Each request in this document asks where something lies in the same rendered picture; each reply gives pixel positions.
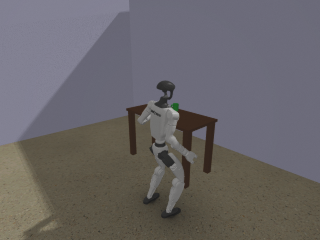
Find robot left upper arm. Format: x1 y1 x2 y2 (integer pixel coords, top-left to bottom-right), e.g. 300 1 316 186
137 100 157 125

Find table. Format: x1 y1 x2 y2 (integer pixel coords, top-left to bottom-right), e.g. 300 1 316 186
126 104 218 189

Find robot right upper arm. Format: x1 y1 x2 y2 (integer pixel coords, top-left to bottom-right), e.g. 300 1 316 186
165 108 180 144

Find humanoid robot head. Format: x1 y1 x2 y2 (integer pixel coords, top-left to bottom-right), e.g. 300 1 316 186
154 80 175 108

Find right robot hand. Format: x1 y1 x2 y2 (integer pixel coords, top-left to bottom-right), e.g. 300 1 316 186
185 151 198 164

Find right robot forearm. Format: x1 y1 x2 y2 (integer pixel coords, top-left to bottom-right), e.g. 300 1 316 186
169 136 189 157

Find right robot thigh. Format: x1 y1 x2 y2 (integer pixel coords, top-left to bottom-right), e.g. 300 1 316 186
161 151 185 188

